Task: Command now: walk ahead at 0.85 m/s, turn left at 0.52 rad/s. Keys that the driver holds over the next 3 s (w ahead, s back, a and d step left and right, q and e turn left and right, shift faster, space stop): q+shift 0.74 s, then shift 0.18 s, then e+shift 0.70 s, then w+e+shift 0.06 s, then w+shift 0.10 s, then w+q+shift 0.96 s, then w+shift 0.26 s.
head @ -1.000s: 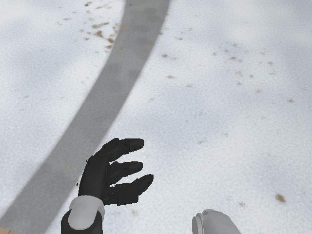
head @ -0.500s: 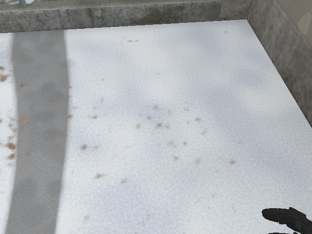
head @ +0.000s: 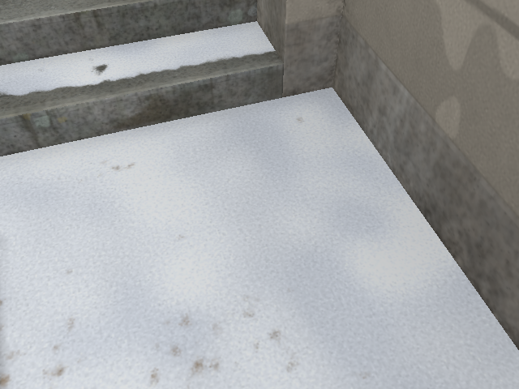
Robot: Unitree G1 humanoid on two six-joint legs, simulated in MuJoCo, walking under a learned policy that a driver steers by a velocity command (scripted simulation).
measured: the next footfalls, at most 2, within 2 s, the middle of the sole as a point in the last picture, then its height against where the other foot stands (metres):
left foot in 0.24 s outside the picture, level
right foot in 0.90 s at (263, 354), level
